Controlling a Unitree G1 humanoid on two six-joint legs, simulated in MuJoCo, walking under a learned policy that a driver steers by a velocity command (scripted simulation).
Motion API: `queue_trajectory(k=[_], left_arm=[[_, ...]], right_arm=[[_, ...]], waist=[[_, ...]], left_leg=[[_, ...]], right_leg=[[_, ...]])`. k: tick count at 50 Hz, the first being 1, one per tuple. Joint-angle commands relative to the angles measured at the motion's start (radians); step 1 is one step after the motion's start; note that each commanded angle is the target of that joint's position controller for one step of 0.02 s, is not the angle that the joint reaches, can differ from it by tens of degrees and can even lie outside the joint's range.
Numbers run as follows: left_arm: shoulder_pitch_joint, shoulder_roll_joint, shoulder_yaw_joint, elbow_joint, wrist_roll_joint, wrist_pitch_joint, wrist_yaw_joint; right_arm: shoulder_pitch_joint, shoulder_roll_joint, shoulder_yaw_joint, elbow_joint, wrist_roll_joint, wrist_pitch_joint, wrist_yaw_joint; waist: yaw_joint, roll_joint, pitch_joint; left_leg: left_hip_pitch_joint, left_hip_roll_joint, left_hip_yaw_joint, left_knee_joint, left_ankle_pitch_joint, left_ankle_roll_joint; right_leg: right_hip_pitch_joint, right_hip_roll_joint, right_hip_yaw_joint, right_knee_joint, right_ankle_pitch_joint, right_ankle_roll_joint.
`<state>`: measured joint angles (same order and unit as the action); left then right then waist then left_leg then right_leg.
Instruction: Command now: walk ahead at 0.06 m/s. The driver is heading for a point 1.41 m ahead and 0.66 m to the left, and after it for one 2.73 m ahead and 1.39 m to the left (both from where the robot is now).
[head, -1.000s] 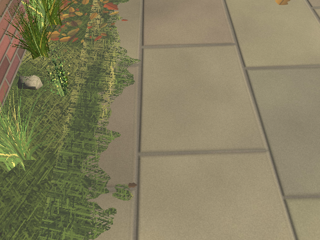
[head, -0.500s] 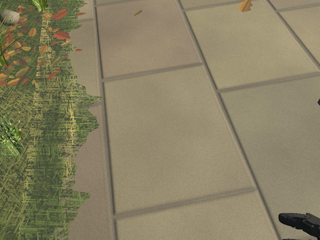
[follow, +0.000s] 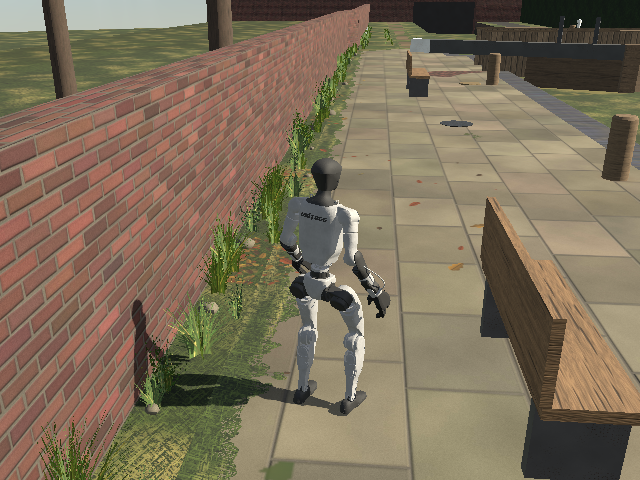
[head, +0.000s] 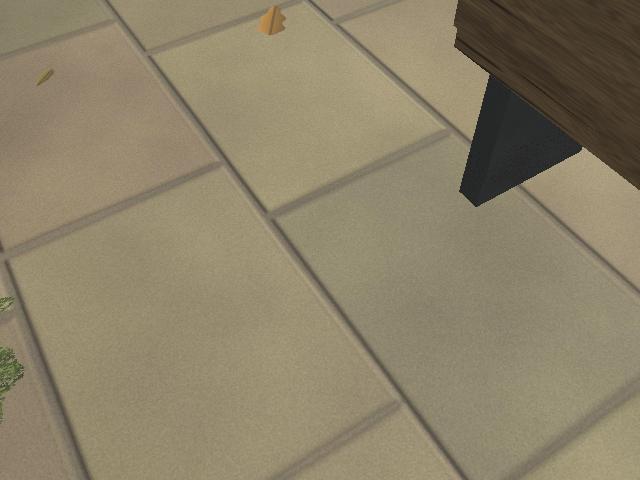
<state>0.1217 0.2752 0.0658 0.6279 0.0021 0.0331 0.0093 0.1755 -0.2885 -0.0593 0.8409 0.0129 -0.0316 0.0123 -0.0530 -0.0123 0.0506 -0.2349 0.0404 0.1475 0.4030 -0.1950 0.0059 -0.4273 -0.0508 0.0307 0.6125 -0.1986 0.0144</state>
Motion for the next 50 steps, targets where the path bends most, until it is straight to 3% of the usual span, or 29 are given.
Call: queue_trajectory(k=[1,2,3,4,5,7,10,13,15,17,18,19,20,21,22,23,24,31,34,38,40,42,43,44,45,46,47,49,50], left_arm=[[0.1,0.102,0.028,-0.029,0.014,-0.018,0.006],[0.12,0.181,0.04,-0.047,0.029,-0.018,0.02],[0.035,0.168,0.03,-0.052,0.035,-0.01,0.027],[-0.016,0.125,0.025,-0.062,0.026,-0.01,0.019],[-0.023,0.133,0.03,-0.054,0.023,-0.012,0.015],[-0.006,0.161,0.043,-0.042,0.014,-0.017,0.02],[0.041,0.155,0.049,-0.028,0.006,-0.019,0.036],[-0.005,0.153,0.052,-0.034,0.001,-0.023,0.051],[-0.062,0.156,0.055,-0.037,-0.004,-0.025,0.053],[-0.073,0.139,0.055,-0.02,-0.02,-0.019,0.053],[-0.017,0.095,0.048,-0.013,-0.004,-0.015,0.051],[-0.121,0.065,0.03,-0.078,0.006,-0.018,0.055],[-0.139,0.089,0.037,-0.069,0.003,-0.023,0.057],[-0.11,0.105,0.044,-0.051,-0.005,-0.023,0.055],[-0.082,0.114,0.05,-0.025,-0.001,-0.023,0.06],[-0.071,0.13,0.056,-0.014,0.008,-0.02,0.066],[-0.058,0.126,0.057,-0.008,0.009,-0.021,0.065],[-0.054,0.084,0.04,-0.004,-0.003,-0.036,0.052],[-0.057,0.091,0.04,-0.003,-0.007,-0.046,0.04],[-0.037,0.104,0.045,-0.001,-0.014,-0.065,0.023],[-0.01,0.106,0.047,0.004,-0.016,-0.076,0.013],[0.056,0.112,0.054,0.027,-0.014,-0.084,0.004],[0.08,0.159,0.067,0.028,-0.002,-0.082,0.007],[0.046,0.222,0.075,0.005,0.013,-0.071,0.018],[0.043,0.225,0.075,0.004,0.046,-0.07,0.01],[0.007,0.175,0.061,-0.016,0.038,-0.073,0.01],[-0.034,0.135,0.05,-0.02,0.024,-0.071,0.015],[-0.054,0.115,0.039,-0.027,0.002,-0.065,0.024],[-0.039,0.121,0.038,-0.024,0.005,-0.06,0.029]], right_arm=[[-0.032,-0.08,0.006,-0.036,0.009,-0.02,0.019],[-0.009,-0.038,0.025,-0.048,-0.028,-0.026,0.027],[0.086,-0.009,0.033,-0.034,-0.025,-0.024,0.027],[0.031,-0.071,0.023,-0.036,-0.017,-0.014,0.02],[-0.013,-0.112,0.01,-0.053,-0.01,-0.006,0.015],[-0.022,-0.135,0.002,-0.06,-0.012,0.016,-0.001],[-0.01,-0.124,-0.008,-0.072,-0.004,0.033,-0.001],[0.0,-0.09,-0.015,-0.085,-0.004,0.053,0.005],[0.023,-0.075,-0.02,-0.085,0.002,0.065,0.011],[0.061,-0.091,-0.031,-0.077,-0.01,0.068,0.013],[0.068,-0.192,-0.057,-0.095,-0.02,0.063,0.0],[0.099,-0.289,-0.074,-0.11,-0.044,0.053,0.004],[0.12,-0.258,-0.061,-0.122,-0.059,0.031,0.009],[0.076,-0.236,-0.055,-0.133,-0.048,0.017,0.006],[0.024,-0.221,-0.055,-0.145,-0.025,0.014,-0.004],[-0.011,-0.195,-0.046,-0.155,-0.006,0.019,-0.013],[-0.018,-0.18,-0.04,-0.16,-0.002,0.026,-0.021],[0.016,-0.193,-0.051,-0.19,0.001,0.049,-0.046],[0.001,-0.202,-0.057,-0.208,-0.002,0.057,-0.043],[-0.024,-0.203,-0.062,-0.23,0.0,0.066,-0.032],[-0.043,-0.2,-0.063,-0.241,0.007,0.071,-0.031],[-0.075,-0.185,-0.059,-0.258,0.021,0.079,-0.038],[-0.055,-0.151,-0.05,-0.266,0.016,0.079,-0.041],[0.021,-0.093,-0.036,-0.263,0.001,0.075,-0.035],[0.006,-0.171,-0.062,-0.282,0.004,0.063,-0.032],[0.024,-0.235,-0.085,-0.258,0.003,0.061,-0.032],[0.032,-0.236,-0.093,-0.239,0.007,0.069,-0.031],[0.044,-0.179,-0.081,-0.225,0.008,0.09,-0.031],[0.026,-0.153,-0.073,-0.237,0.012,0.092,-0.027]], waist=[[0.077,0.096,-0.156],[0.051,-0.027,-0.224],[-0.02,-0.179,-0.237],[0.012,-0.16,-0.198],[0.024,-0.164,-0.153],[0.039,-0.172,-0.117],[0.052,-0.138,-0.111],[0.047,-0.168,-0.126],[0.023,-0.143,-0.125],[0.001,-0.081,-0.11],[0.036,0.159,-0.107],[-0.013,0.375,-0.088],[-0.038,0.227,-0.148],[-0.005,0.158,-0.142],[0.022,0.092,-0.133],[0.034,0.08,-0.127],[0.045,0.091,-0.137],[0.027,0.135,-0.147],[0.021,0.162,-0.123],[0.02,0.18,-0.131],[0.035,0.183,-0.142],[0.079,0.167,-0.151],[0.07,0.097,-0.173],[0.003,-0.159,-0.175],[0.018,-0.267,-0.136],[0.015,-0.162,-0.121],[0.003,-0.121,-0.102],[0.015,-0.113,-0.075],[0.026,-0.119,-0.07]], left_leg=[[-0.043,0.141,-0.156,0.001,0.191,0.092],[-0.11,0.076,-0.11,0.118,-0.036,0.02],[-0.139,0.038,-0.096,0.12,-0.236,-0.025],[-0.094,0.029,-0.099,0.128,-0.189,-0.041],[-0.131,0.012,-0.086,0.148,-0.118,-0.039],[-0.162,0.009,-0.095,0.188,-0.036,-0.031],[-0.189,-0.003,-0.089,0.285,-0.047,-0.012],[-0.205,0.001,-0.09,0.426,-0.283,-0.001],[-0.146,-0.001,-0.074,0.373,-0.248,0.015],[-0.033,-0.021,-0.09,0.176,0.009,0.055],[0.053,0.127,-0.349,0.02,0.284,0.123],[0.119,0.333,-0.697,-0.087,0.516,0.32],[0.163,0.352,-0.698,-0.086,0.496,0.369],[0.168,0.308,-0.606,-0.055,0.471,0.326],[0.163,0.255,-0.533,-0.036,0.429,0.271],[0.154,0.232,-0.502,-0.034,0.412,0.239],[0.128,0.204,-0.474,-0.035,0.429,0.225],[0.157,0.148,-0.484,-0.05,0.257,0.218],[0.086,0.137,-0.53,-0.057,0.153,0.223],[0.069,0.129,-0.61,-0.029,0.206,0.221],[0.082,0.117,-0.647,0.001,0.264,0.207],[0.035,0.066,-0.636,0.054,0.223,0.154],[-0.06,0.016,-0.588,0.137,0.056,0.103],[-0.209,-0.128,-0.409,0.365,-0.321,0.038],[-0.354,-0.161,-0.305,0.579,-0.483,-0.011],[-0.361,-0.101,-0.316,0.727,-0.418,-0.039],[-0.37,-0.09,-0.303,0.781,-0.348,-0.058],[-0.399,-0.076,-0.276,0.839,-0.255,-0.098],[-0.397,-0.068,-0.245,0.814,-0.228,-0.107]], right_leg=[[0.37,-0.008,0.016,-0.268,0.238,-0.047],[0.488,-0.192,0.18,-0.21,0.57,-0.097],[0.43,-0.276,0.222,-0.193,0.485,-0.21],[0.336,-0.212,0.172,-0.213,0.306,-0.202],[0.328,-0.16,0.131,-0.214,0.204,-0.16],[0.3,-0.166,0.12,-0.217,0.171,-0.143],[0.295,-0.211,0.11,-0.196,0.276,-0.171],[0.265,-0.294,0.127,-0.191,0.356,-0.215],[0.213,-0.287,0.074,-0.16,0.358,-0.192],[0.129,-0.214,-0.031,-0.042,0.19,-0.1],[-0.007,-0.102,-0.159,0.203,-0.041,0.0],[-0.24,0.072,-0.114,0.433,-0.474,0.054],[-0.275,0.055,0.025,0.584,-0.518,0.045],[-0.287,0.037,0.052,0.627,-0.444,0.032],[-0.293,0.022,0.054,0.609,-0.357,0.031],[-0.29,0.01,0.061,0.576,-0.291,0.035],[-0.244,0.016,0.056,0.572,-0.247,0.042],[-0.179,0.057,0.06,0.298,-0.131,0.076],[-0.1,0.07,0.062,0.191,-0.14,0.076],[-0.008,0.092,0.063,0.072,-0.167,0.059],[0.046,0.1,0.059,-0.032,-0.142,0.043],[0.193,0.086,0.044,-0.247,0.035,0.015],[0.312,-0.035,0.126,-0.274,0.111,-0.03],[0.394,-0.245,0.32,-0.274,0.36,-0.131],[0.324,-0.37,0.482,-0.302,0.436,-0.284],[0.299,-0.349,0.414,-0.3,0.384,-0.293],[0.285,-0.277,0.309,-0.286,0.333,-0.246],[0.288,-0.207,0.188,-0.277,0.317,-0.213],[0.286,-0.188,0.142,-0.283,0.33,-0.213]])
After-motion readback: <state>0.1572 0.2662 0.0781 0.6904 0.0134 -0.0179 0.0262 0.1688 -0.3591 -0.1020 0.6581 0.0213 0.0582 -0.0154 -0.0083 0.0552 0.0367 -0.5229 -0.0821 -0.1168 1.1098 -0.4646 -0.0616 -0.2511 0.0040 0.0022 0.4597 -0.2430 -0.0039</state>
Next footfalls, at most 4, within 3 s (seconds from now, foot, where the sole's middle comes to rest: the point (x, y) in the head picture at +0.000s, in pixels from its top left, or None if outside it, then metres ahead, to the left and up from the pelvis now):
0.02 right None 0.09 -0.14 -0.78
0.86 right None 0.14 -0.10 -0.78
1.26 left None -0.02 0.12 -0.78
1.60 right None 0.12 -0.08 -0.78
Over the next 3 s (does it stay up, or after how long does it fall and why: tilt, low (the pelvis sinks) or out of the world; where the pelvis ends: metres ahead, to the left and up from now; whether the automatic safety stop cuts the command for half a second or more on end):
stays up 0.41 0.31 -0.01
